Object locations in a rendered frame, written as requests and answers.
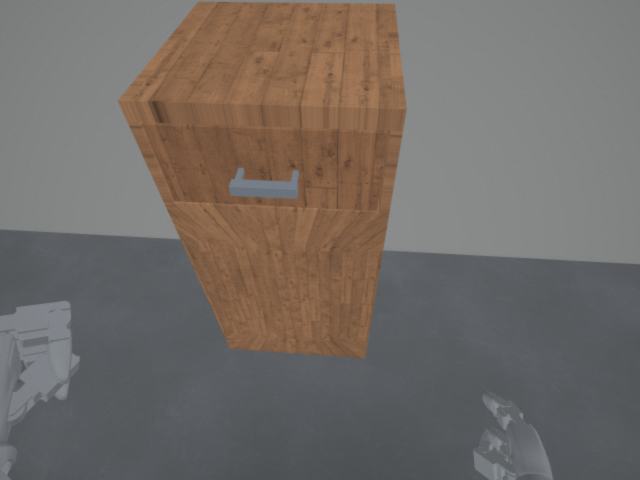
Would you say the drawer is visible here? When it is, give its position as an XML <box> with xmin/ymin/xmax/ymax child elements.
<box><xmin>143</xmin><ymin>122</ymin><xmax>387</xmax><ymax>211</ymax></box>

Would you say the robot left hand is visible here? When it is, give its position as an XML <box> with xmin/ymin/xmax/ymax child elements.
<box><xmin>0</xmin><ymin>301</ymin><xmax>80</xmax><ymax>442</ymax></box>

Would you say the handle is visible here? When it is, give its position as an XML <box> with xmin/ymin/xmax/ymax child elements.
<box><xmin>229</xmin><ymin>168</ymin><xmax>299</xmax><ymax>199</ymax></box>

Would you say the robot right hand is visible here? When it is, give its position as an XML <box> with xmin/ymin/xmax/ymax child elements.
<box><xmin>473</xmin><ymin>391</ymin><xmax>553</xmax><ymax>480</ymax></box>

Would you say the cabinet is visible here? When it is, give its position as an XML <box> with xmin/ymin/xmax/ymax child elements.
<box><xmin>118</xmin><ymin>2</ymin><xmax>407</xmax><ymax>358</ymax></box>

